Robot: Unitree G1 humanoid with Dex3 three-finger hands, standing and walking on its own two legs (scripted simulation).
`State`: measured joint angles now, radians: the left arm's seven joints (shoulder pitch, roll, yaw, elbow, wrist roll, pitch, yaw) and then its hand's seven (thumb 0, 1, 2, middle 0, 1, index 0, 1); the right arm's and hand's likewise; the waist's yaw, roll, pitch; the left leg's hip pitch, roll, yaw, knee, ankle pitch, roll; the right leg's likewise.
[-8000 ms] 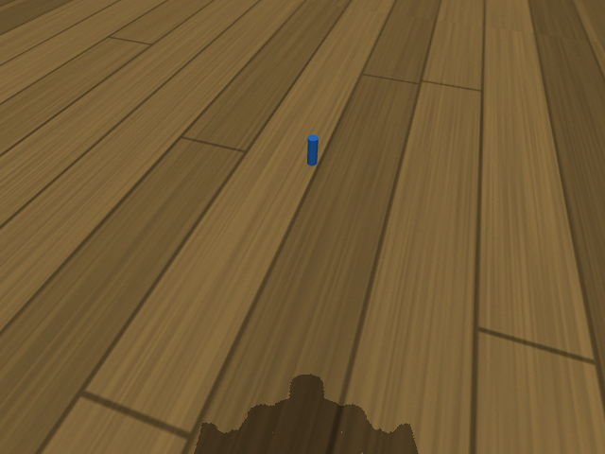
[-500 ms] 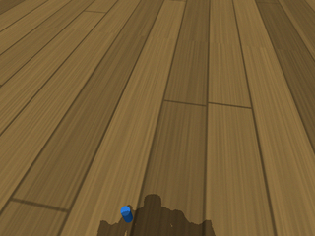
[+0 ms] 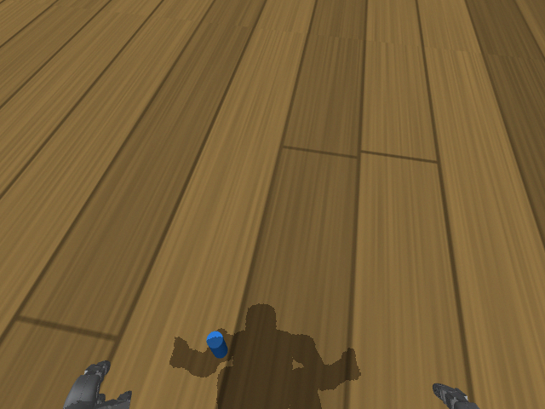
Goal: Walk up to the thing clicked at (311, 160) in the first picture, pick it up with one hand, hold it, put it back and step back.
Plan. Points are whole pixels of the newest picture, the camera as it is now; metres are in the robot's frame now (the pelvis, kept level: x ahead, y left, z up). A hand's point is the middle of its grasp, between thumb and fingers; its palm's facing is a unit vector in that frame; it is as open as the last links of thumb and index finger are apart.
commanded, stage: go down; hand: left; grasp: from the side
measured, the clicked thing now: (217, 345) +0.35 +0.18 -0.70
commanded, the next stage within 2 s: none
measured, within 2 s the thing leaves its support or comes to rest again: neither
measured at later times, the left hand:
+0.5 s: hand (115, 404) +0.15 +0.28 -0.19, palm faces +0.05 -0.95 -0.31, open 17.1 cm
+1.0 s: hand (117, 378) +0.20 +0.31 -0.26, palm faces +0.08 -0.97 -0.23, open 17.5 cm
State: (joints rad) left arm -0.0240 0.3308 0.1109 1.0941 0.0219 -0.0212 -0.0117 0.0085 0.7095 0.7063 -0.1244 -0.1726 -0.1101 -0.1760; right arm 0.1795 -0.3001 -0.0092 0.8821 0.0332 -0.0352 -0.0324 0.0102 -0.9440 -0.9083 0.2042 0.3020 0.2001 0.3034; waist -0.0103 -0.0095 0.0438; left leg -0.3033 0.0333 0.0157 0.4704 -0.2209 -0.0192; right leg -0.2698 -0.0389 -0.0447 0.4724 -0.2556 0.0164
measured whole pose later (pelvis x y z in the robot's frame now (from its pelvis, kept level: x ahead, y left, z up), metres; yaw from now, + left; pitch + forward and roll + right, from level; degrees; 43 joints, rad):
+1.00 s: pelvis -0.03 +0.01 -0.16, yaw -1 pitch +26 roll -2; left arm 0.04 0.46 0.42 0.65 -0.06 -0.13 -0.30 -0.01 -0.59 0.02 -0.09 -0.09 -0.08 -0.09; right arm 0.17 -0.27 -0.01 0.58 -0.02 -0.22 -0.06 0.01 -0.90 -0.89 0.21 0.30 0.20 0.30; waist -0.03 -0.02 -0.17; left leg -1.34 0.05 -0.04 1.48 -0.60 -0.02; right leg -1.28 -0.04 -0.04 1.46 -0.63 0.02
